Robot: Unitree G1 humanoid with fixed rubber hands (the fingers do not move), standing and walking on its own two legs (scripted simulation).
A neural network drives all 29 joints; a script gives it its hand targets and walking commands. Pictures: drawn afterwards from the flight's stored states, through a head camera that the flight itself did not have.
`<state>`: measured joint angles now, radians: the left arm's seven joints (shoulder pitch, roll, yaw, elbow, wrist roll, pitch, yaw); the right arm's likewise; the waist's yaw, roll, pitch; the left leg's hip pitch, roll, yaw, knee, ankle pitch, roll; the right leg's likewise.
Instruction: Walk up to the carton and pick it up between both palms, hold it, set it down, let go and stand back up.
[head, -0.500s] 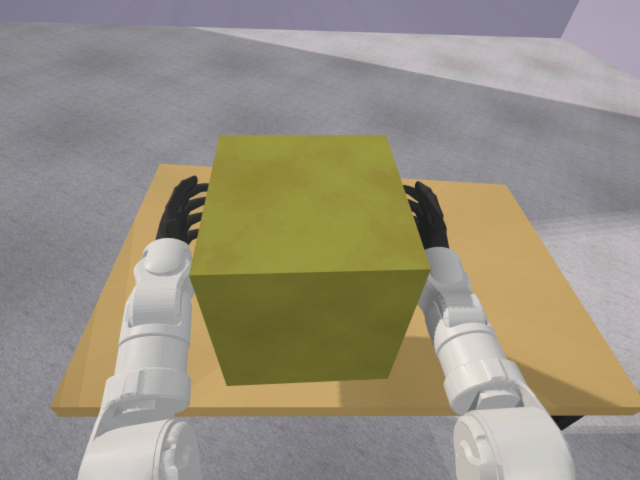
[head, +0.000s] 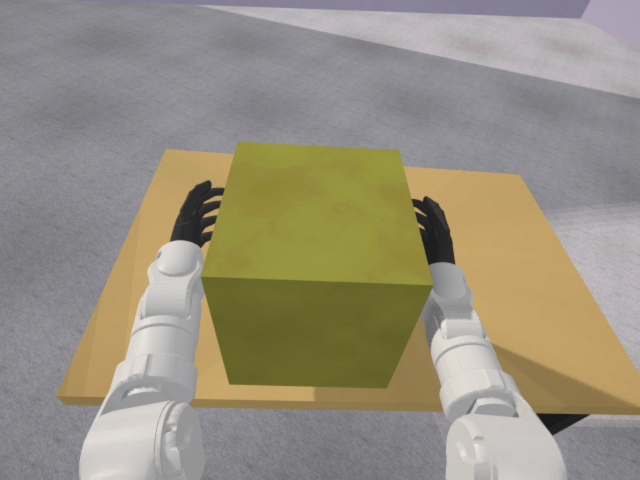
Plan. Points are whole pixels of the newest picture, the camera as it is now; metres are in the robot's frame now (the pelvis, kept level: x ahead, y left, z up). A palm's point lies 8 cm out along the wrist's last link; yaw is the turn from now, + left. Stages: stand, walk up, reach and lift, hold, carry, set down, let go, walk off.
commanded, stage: set down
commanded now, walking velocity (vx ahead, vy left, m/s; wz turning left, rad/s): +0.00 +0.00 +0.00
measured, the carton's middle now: (313, 267) +0.40 +0.01 +0.04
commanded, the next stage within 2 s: none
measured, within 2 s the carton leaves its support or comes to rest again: rests again in 1.36 s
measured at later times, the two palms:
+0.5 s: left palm (192, 245) +0.40 +0.18 +0.06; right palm (423, 265) +0.39 -0.15 +0.06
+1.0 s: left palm (204, 256) +0.41 +0.17 +0.03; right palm (423, 277) +0.39 -0.16 +0.03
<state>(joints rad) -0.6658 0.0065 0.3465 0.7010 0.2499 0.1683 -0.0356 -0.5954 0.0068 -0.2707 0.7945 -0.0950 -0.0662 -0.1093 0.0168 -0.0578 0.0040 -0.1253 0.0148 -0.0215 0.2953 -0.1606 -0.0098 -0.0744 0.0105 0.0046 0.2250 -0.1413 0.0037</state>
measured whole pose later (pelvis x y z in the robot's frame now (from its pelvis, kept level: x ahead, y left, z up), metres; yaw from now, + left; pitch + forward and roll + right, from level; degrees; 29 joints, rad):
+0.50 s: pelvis +0.01 +0.00 +0.00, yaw +1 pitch +4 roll +0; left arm -0.72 0.04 0.38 0.91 0.25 0.00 -0.05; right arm -0.60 0.07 -0.42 0.85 -0.25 -0.16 -0.10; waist 0.02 -0.04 -0.02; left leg -0.20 0.01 -0.01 0.29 -0.16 -0.01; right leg -0.16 0.00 -0.01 0.24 -0.15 0.01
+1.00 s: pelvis +0.02 +0.00 +0.00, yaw +1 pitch +9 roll -1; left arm -0.75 0.05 0.38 1.10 0.26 -0.19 -0.01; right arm -0.61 0.06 -0.49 0.97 -0.32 -0.32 -0.10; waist 0.00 -0.02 -0.05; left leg -0.31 0.02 0.01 0.32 -0.17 -0.01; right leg -0.25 0.00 -0.04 0.25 -0.16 0.00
